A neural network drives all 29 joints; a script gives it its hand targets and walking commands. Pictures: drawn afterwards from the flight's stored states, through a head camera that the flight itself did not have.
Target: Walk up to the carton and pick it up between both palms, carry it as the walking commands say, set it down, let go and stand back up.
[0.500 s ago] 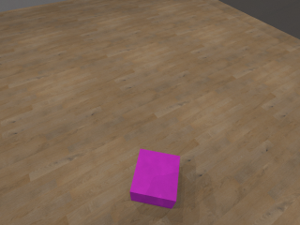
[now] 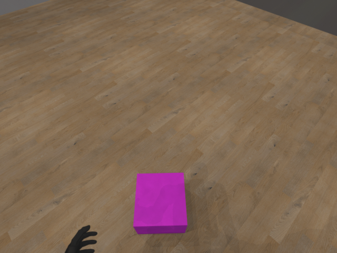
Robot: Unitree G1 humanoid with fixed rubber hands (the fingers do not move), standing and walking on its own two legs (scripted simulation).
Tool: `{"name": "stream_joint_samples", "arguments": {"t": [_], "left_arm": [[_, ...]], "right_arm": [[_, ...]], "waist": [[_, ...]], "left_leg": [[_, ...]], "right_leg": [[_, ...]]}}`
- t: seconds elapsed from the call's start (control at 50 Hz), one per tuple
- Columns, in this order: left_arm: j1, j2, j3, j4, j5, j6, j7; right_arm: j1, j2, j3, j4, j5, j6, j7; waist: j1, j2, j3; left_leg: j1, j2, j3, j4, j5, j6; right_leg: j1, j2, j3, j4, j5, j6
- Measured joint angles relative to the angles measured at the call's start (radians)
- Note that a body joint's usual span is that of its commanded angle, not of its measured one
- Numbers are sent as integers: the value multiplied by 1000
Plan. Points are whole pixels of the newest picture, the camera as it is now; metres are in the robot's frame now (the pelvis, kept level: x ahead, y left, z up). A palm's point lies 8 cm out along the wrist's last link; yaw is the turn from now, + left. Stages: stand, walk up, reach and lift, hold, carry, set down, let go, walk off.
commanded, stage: walk up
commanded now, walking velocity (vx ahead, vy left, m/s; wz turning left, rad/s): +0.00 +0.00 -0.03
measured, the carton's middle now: (160, 203) +0.44 +0.04 -0.67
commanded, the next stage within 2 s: stand in 0.54 s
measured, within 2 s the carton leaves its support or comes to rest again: neither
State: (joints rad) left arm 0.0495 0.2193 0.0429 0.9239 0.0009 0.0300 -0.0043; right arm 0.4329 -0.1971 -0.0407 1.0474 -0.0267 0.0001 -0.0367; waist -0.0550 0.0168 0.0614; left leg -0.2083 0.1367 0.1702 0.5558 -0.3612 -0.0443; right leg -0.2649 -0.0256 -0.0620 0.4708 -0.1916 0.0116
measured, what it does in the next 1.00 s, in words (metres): steps on the spot: left foot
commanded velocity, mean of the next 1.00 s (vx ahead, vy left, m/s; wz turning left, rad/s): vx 0.00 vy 0.00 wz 0.00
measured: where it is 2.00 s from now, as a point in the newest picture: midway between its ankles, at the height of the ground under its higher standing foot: outside the picture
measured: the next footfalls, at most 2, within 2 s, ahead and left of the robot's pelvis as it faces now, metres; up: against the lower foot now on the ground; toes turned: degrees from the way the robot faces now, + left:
left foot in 0.26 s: +0.03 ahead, +0.11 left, +0.00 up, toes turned -2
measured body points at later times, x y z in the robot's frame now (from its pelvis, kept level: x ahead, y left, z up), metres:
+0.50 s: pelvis +0.01 +0.00 +0.01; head +0.02 +0.01 +0.46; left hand +0.01 +0.23 -0.15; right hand +0.03 -0.23 -0.14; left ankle -0.01 +0.11 -0.73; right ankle +0.01 -0.12 -0.73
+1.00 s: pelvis +0.01 +0.01 -0.01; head +0.07 +0.01 +0.44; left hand +0.18 +0.24 -0.13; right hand +0.19 -0.21 -0.13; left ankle -0.01 +0.11 -0.73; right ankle +0.01 -0.13 -0.73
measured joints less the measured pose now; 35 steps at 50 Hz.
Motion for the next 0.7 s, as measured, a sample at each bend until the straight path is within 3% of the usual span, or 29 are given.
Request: {"name": "stream_joint_samples", "arguments": {"t": [0.06, 0.12, 0.2, 0.3, 0.48, 0.7], "left_arm": [[23, -30, -6, 45, 6, -19, 15], [46, -44, -10, 73, 8, -24, 28], [77, -54, -10, 102, 13, -28, 37], [124, -51, -4, 144, 7, -23, 37], [201, -59, -4, 191, 3, -27, 38], [231, -73, -6, 228, -1, -33, 45]], "right_arm": [[-44, -10, 3, 8, 14, 22, 3], [-86, 1, 12, 12, 12, 34, 9], [-133, 8, 18, 13, 11, 38, 6], [-166, 16, 20, 29, 11, 18, 2], [-157, 38, 20, 59, 21, -5, 2], [-154, 54, 17, 85, 25, -13, -1]], "waist": [[4, 48, 11], [20, 44, 11], [37, 34, 1], [39, 3, -6], [64, -31, -19], [57, -19, -19]], "left_leg": [[-42, -25, -101, 110, -133, 17], [-61, -55, -128, 143, -128, 21], [-52, -71, -122, 94, -65, 16], [37, -86, -97, -98, 124, 33], [96, -113, -84, -171, 120, 53], [102, -113, -77, -180, 117, 56]], "right_leg": [[27, 21, -16, 2, -39, -20], [63, 17, -21, -42, -32, -29], [79, 14, -33, -60, -25, -29], [92, 5, -38, -38, -45, -15], [142, -16, -28, -99, -23, 3], [150, -15, -20, -118, -18, 8]]}}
